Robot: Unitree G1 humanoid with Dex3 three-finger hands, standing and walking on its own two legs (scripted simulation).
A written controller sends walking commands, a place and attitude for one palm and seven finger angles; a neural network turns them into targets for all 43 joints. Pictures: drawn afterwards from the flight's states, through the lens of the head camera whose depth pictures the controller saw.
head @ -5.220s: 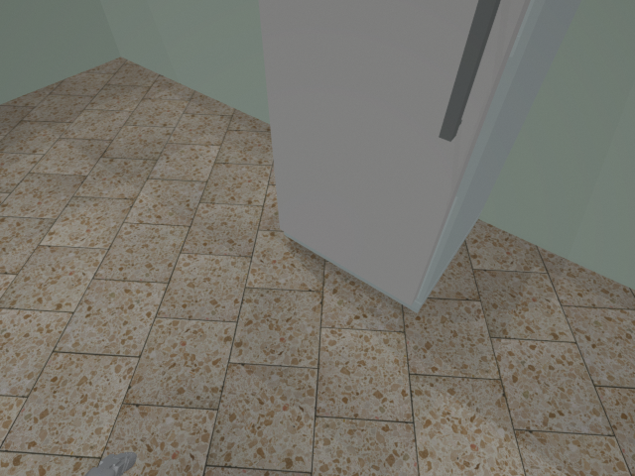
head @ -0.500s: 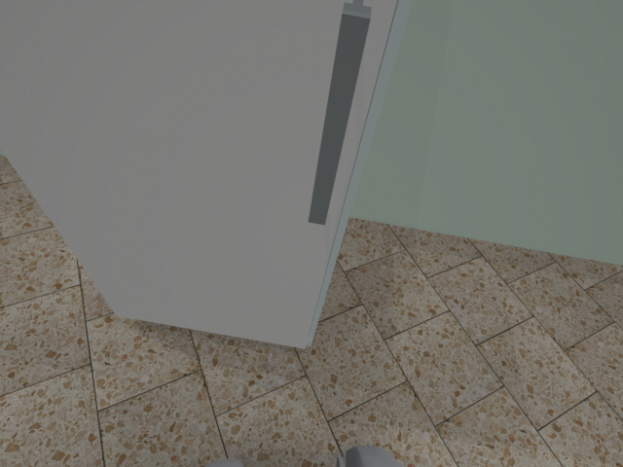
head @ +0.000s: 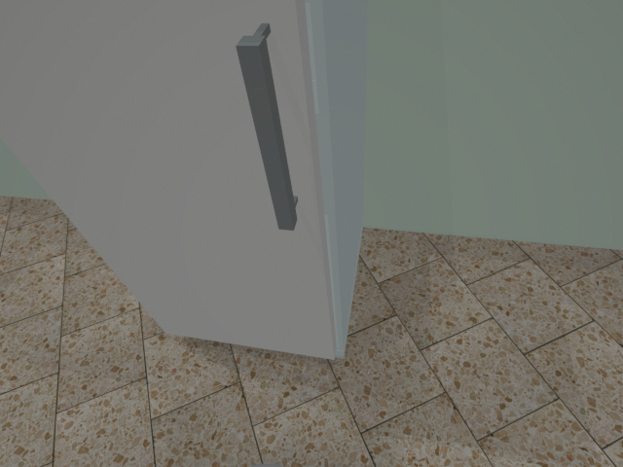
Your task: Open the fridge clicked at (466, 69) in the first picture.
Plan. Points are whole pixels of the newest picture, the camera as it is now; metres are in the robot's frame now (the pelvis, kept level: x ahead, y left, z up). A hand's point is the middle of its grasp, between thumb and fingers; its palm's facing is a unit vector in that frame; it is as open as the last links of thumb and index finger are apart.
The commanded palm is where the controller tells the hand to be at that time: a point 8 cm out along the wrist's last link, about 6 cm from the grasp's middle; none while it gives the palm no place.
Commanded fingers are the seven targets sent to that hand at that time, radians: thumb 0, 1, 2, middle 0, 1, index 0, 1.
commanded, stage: come to a stop and stand still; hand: right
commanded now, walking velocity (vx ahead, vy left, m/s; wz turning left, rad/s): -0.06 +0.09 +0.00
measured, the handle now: (277, 142) +0.51 +0.08 +0.16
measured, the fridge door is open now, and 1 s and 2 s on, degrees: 0 0 0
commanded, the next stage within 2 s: look again from close up in 0.60 s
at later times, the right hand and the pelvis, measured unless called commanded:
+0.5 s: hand out of the picture +0.12 -0.11 -0.18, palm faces +0.08 +0.98 -0.18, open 7.2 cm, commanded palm none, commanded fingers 0.00 -0.90 -0.90 0.20 0.30 0.20 0.30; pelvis +0.04 +0.05 -0.01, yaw -2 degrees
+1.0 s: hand out of the picture -0.02 -0.19 -0.19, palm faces +0.04 +0.97 -0.24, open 7.4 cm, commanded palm none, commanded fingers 0.00 -0.90 -0.90 0.20 0.30 0.20 0.30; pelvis +0.00 +0.00 -0.02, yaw +1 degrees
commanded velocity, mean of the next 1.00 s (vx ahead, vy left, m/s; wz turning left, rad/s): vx -0.02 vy -0.02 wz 0.00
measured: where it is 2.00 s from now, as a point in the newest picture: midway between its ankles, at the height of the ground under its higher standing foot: outside the picture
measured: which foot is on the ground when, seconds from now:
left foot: up 0.00-0.24, down 0.26-1.00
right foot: down 0.00-1.00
